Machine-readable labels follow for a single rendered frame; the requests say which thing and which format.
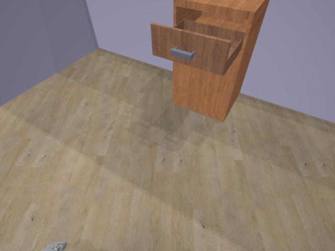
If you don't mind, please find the cabinet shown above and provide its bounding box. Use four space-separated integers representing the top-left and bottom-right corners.
172 0 269 122

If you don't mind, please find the drawer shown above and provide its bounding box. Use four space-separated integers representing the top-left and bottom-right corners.
151 19 245 76

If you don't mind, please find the handle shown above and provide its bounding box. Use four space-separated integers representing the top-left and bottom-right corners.
170 46 196 60

